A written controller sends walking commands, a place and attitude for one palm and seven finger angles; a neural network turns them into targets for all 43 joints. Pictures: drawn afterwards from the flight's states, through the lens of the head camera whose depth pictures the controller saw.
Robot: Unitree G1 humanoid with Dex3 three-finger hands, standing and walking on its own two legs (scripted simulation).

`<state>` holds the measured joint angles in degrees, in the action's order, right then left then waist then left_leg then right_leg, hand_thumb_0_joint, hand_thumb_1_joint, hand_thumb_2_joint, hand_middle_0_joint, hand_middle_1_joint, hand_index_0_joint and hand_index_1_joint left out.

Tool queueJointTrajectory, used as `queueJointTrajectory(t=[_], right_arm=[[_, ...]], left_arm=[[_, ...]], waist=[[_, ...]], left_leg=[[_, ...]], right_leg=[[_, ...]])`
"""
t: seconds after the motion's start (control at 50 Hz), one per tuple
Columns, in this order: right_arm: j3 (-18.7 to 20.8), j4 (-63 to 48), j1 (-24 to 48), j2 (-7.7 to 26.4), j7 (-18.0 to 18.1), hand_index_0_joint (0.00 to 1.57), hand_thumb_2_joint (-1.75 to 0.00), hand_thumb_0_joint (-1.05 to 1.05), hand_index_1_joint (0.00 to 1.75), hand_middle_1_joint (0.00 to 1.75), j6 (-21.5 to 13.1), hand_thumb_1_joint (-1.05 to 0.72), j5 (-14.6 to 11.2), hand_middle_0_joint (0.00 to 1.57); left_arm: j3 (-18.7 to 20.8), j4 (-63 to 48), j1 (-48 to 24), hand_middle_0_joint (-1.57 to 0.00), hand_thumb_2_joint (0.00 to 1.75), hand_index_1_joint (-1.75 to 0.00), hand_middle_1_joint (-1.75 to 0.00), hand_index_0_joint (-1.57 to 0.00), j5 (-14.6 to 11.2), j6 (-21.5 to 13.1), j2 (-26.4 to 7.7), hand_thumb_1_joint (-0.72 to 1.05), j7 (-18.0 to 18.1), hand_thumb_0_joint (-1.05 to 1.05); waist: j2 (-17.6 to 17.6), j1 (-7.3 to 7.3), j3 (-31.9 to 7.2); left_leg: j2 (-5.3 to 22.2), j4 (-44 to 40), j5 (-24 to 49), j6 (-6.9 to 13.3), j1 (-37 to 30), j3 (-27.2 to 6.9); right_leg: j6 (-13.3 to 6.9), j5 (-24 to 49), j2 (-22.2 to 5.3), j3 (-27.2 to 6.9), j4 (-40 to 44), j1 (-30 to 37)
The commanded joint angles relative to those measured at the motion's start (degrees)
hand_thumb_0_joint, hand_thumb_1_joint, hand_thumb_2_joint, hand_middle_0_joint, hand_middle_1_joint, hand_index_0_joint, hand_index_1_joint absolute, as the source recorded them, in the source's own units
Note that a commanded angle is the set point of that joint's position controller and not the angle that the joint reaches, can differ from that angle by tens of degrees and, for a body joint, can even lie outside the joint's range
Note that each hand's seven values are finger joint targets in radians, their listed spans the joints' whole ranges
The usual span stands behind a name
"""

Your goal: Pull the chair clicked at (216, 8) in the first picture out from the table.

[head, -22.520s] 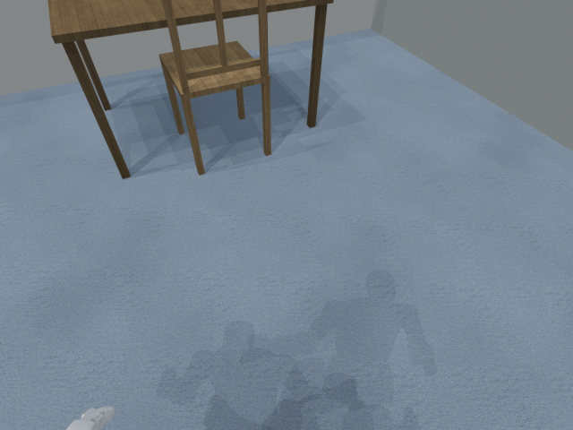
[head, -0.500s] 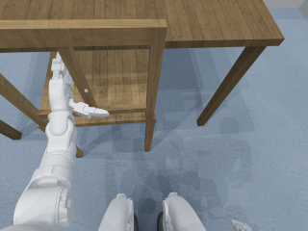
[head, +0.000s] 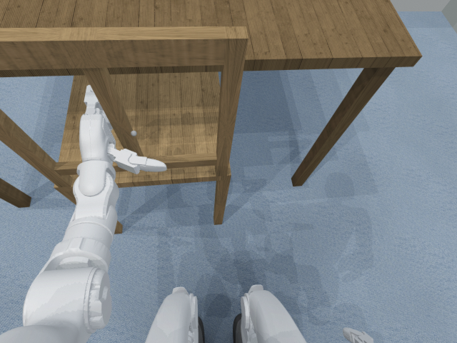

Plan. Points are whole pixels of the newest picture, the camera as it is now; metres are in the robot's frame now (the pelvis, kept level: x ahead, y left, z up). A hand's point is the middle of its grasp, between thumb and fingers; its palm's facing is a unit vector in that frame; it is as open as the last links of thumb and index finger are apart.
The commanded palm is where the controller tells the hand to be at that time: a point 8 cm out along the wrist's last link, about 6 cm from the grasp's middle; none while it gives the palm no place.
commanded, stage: hook a spindle and tug to test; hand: left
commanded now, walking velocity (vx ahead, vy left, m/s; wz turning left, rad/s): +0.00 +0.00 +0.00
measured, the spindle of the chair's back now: (120, 124) +0.48 +0.17 +0.03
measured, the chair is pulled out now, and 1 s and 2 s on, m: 0.00 0.00 0.02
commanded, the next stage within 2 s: step backward, pulling the chair out in 1.46 s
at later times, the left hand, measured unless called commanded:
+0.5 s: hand (135, 136) +0.46 +0.15 +0.03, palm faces +0.10 -0.99 -0.03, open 12.3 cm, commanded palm +0.43 +0.19 +0.03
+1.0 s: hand (134, 136) +0.46 +0.15 +0.03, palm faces +0.11 -0.99 -0.01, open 5.4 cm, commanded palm +0.42 +0.19 +0.03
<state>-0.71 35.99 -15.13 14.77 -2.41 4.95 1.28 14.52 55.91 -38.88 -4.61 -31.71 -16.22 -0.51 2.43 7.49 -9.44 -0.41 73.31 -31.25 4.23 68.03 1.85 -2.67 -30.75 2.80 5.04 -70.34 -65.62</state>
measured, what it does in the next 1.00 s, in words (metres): stands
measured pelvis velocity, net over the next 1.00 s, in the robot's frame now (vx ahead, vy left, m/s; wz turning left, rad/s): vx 0.01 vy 0.00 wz -0.01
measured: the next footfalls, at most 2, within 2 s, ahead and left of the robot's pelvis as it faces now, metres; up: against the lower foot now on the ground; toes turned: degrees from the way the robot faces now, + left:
none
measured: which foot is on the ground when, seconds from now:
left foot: down 0.00-1.00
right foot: down 0.00-1.00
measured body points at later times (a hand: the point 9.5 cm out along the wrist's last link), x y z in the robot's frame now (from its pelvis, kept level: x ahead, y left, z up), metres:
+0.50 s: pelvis +0.01 -0.01 +0.00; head +0.14 +0.01 +0.43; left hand +0.45 +0.20 +0.03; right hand +0.07 -0.27 -0.12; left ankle +0.02 +0.07 -0.62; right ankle +0.02 -0.10 -0.62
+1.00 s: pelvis +0.01 +0.00 +0.00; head +0.14 +0.01 +0.43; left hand +0.45 +0.20 +0.03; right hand +0.07 -0.26 -0.12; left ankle +0.02 +0.07 -0.62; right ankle +0.02 -0.10 -0.62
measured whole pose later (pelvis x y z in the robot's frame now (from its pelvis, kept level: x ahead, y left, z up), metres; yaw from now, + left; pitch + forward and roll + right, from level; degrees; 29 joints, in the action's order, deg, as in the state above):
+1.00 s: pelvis +0.01 +0.00 +0.00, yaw +0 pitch +25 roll -3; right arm -0.7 35.4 -16.0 14.0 -3.0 5.1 0.8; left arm 14.6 51.4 -34.3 -6.2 -30.3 -14.9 0.4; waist 2.3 7.1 -9.9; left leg 0.0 72.1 -31.5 4.0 66.2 2.4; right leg -2.9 -30.8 3.3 4.3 -69.5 -64.3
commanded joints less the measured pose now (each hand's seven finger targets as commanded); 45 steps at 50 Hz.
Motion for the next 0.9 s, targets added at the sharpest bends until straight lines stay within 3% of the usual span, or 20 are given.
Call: queueJointTrajectory(t=[0.0,0.04,0.06,0.24,0.28,0.3,0.36,0.44,0.46,0.5,0.52,0.54,0.58,0.62,0.66,0.74,0.76,0.88], right_arm=[[3.7,-4.1,-7.5,9.4,0.4,0.20,-0.90,0.00,0.30,0.30,-0.3,-0.90,0.1,0.20],[3.6,-4.4,-7.6,9.3,0.4,0.20,-0.90,0.00,0.30,0.30,0.0,-0.90,0.1,0.20],[3.6,-4.4,-7.6,9.2,0.3,0.20,-0.90,0.00,0.30,0.30,-0.2,-0.90,0.2,0.20],[3.7,-4.2,-7.9,8.9,0.2,0.20,-0.90,0.00,0.30,0.30,0.1,-0.90,0.1,0.20],[3.7,-4.3,-7.8,8.7,0.2,0.20,-0.90,0.00,0.30,0.30,-0.1,-0.90,0.1,0.20],[3.8,-4.1,-7.9,8.9,0.3,0.20,-0.90,0.00,0.30,0.30,-0.1,-0.90,0.0,0.20],[3.7,-4.5,-7.8,8.4,0.2,0.20,-0.90,0.00,0.30,0.30,-0.3,-0.90,-0.1,0.20],[3.5,-4.0,-7.6,8.7,0.6,0.20,-0.90,0.00,0.30,0.30,-0.4,-0.90,-0.2,0.20],[3.4,-4.1,-7.4,8.5,0.6,0.20,-0.90,0.00,0.30,0.30,-0.6,-0.90,-0.1,0.20],[3.5,-4.1,-7.4,8.7,0.6,0.20,-0.90,0.00,0.30,0.30,-0.8,-0.90,0.0,0.20],[3.5,-4.3,-7.1,8.4,0.5,0.20,-0.90,0.00,0.30,0.30,-0.9,-0.90,0.0,0.20],[3.6,-4.1,-7.3,8.6,0.5,0.20,-0.90,0.00,0.30,0.30,-0.9,-0.90,0.0,0.20],[3.7,-3.7,-7.2,8.6,0.4,0.20,-0.90,0.00,0.30,0.30,-1.0,-0.90,0.0,0.20],[3.7,-3.8,-7.4,9.1,0.6,0.20,-0.90,0.00,0.30,0.30,-0.9,-0.90,-0.1,0.20],[3.6,-4.2,-7.2,8.9,0.6,0.20,-0.90,0.00,0.30,0.30,-0.9,-0.90,-0.2,0.20],[3.7,-4.2,-7.0,8.8,0.6,0.20,-0.90,0.00,0.30,0.30,-0.9,-0.90,-0.2,0.20],[3.8,-4.5,-7.0,8.8,0.5,0.20,-0.90,0.00,0.30,0.30,-1.1,-0.90,-0.4,0.20],[4.0,-4.8,-6.8,8.8,0.1,0.20,-0.90,0.00,0.30,0.30,-1.2,-0.90,-0.3,0.20]], left_arm=[[1.1,-11.1,-19.3,-0.11,0.30,-0.24,-0.24,-0.11,-0.3,-3.4,-8.2,-0.50,0.6,0.00],[1.0,-11.1,-19.5,-0.15,0.30,-0.35,-0.35,-0.15,0.0,-3.4,-8.3,-0.50,1.1,0.00],[0.3,-12.7,-21.8,-0.17,0.30,-0.41,-0.41,-0.17,-0.1,-3.9,-7.7,-0.50,1.2,0.00],[0.9,-13.5,-18.3,-0.32,0.30,-0.90,-0.90,-0.32,0.0,-4.2,-8.4,-0.50,0.8,0.00],[0.3,-14.4,-18.5,-0.36,0.35,-1.01,-1.01,-0.36,-0.4,-4.0,-7.8,-0.39,0.3,0.00],[1.6,-14.4,-17.5,-0.38,0.37,-1.07,-1.07,-0.38,-0.5,-3.9,-9.3,-0.33,0.2,0.00],[-0.3,-15.4,-16.7,-0.43,0.44,-1.23,-1.23,-0.43,-1.1,-3.6,-6.6,-0.16,-0.1,0.00],[2.2,-12.3,-17.1,-0.50,0.54,-1.45,-1.45,-0.50,-0.7,-3.3,-10.0,0.06,0.2,0.00],[1.2,-13.1,-18.5,-0.50,0.56,-1.45,-1.45,-0.50,-0.8,-3.7,-8.7,0.12,0.2,0.00],[2.7,-14.0,-18.3,-0.50,0.61,-1.45,-1.45,-0.50,-0.6,-4.5,-10.8,0.23,0.2,0.00],[1.1,-14.9,-17.9,-0.50,0.64,-1.45,-1.45,-0.50,-0.7,-4.7,-8.7,0.28,-0.1,0.00],[1.6,-14.4,-17.5,-0.50,0.66,-1.45,-1.45,-0.50,-0.7,-4.7,-9.3,0.34,-0.1,0.00],[-0.1,-13.9,-18.9,-0.50,0.71,-1.45,-1.45,-0.50,-1.0,-4.6,-7.3,0.45,-0.5,0.00],[2.3,-13.2,-17.4,-0.50,0.76,-1.45,-1.45,-0.50,-1.1,-4.2,-10.5,0.56,-0.8,0.00],[0.8,-13.6,-18.4,-0.50,0.80,-1.45,-1.45,-0.50,-1.3,-3.8,-8.6,0.68,-1.0,0.00],[0.7,-14.6,-17.9,-0.50,0.90,-1.45,-1.45,-0.50,-1.5,-3.6,-7.8,0.90,-0.6,0.00],[0.6,-15.5,-17.7,-0.50,0.90,-1.45,-1.45,-0.50,-1.6,-3.8,-7.8,0.90,-0.5,0.00],[-0.1,-16.7,-13.5,-0.50,0.90,-1.45,-1.45,-0.50,-1.4,-3.9,-6.4,0.90,-0.2,0.00]], waist=[[2.9,0.71,-28.3],[1.2,1.12,-27.5],[2.5,1.52,-27.9],[2.3,0.62,-29.1],[2.8,0.69,-29.6],[2.6,0.20,-29.1],[2.7,0.67,-28.4],[0.2,0.81,-24.4],[1.0,1.23,-24.5],[2.5,0.24,-26.7],[3.7,0.37,-28.2],[3.1,0.30,-28.4],[4.0,1.26,-27.7],[2.4,0.40,-27.6],[2.8,0.99,-28.0],[2.2,0.65,-28.4],[3.6,0.54,-28.5],[2.4,-0.29,-28.9]], left_leg=[[1.6,-8.6,23.1,-3.5,-24.9,-7.3],[1.5,-8.4,22.2,-3.1,-23.5,-6.9],[1.5,-8.3,22.5,-3.1,-23.8,-7.0],[1.1,-8.0,23.5,-2.9,-23.3,-5.7],[1.1,-8.0,24.0,-2.8,-23.1,-5.6],[1.1,-8.1,24.3,-2.9,-23.2,-5.6],[1.0,-8.2,24.4,-2.7,-23.1,-5.2],[0.7,-8.2,19.7,-2.4,-17.9,-4.6],[0.6,-8.1,19.8,-2.3,-18.4,-4.6],[0.6,-7.8,21.2,-2.6,-19.7,-4.6],[0.6,-7.7,22.2,-2.6,-21.1,-4.7],[0.8,-7.6,22.5,-2.7,-21.7,-4.8],[1.0,-7.5,22.6,-2.8,-22.6,-5.2],[0.8,-7.6,21.8,-2.8,-20.9,-5.1],[0.8,-7.8,21.9,-2.6,-21.1,-5.1],[0.9,-8.0,22.3,-2.7,-22.2,-5.3],[1.0,-8.2,23.3,-2.9,-23.5,-5.6],[1.2,-8.6,24.3,-3.2,-24.5,-5.8]], right_leg=[[0.9,17.2,-0.5,-3.4,8.2,9.5],[1.1,17.4,-0.5,-3.8,8.5,10.4],[1.1,17.6,-0.6,-3.8,8.2,10.2],[1.1,20.3,-0.4,-4.6,8.9,13.5],[1.1,21.1,-0.5,-4.7,8.8,14.2],[1.0,21.3,-0.5,-4.6,8.8,14.4],[1.1,22.0,-0.5,-4.8,9.2,14.7],[1.3,19.2,-0.6,-5.4,9.8,15.3],[1.3,19.4,-0.7,-5.5,9.8,14.9],[1.1,20.2,-0.7,-5.6,9.2,15.2],[1.1,20.7,-0.7,-5.5,9.0,15.0],[1.0,20.8,-0.6,-5.3,8.9,14.7],[1.1,20.2,-0.6,-4.9,8.9,12.7],[1.1,19.9,-0.6,-5.2,9.0,14.5],[1.1,20.3,-0.7,-5.1,9.0,14.5],[1.2,19.9,-0.6,-4.8,9.1,14.1],[1.0,20.2,-0.5,-4.7,8.9,13.3],[0.9,20.5,-0.4,-4.3,8.8,13.6]])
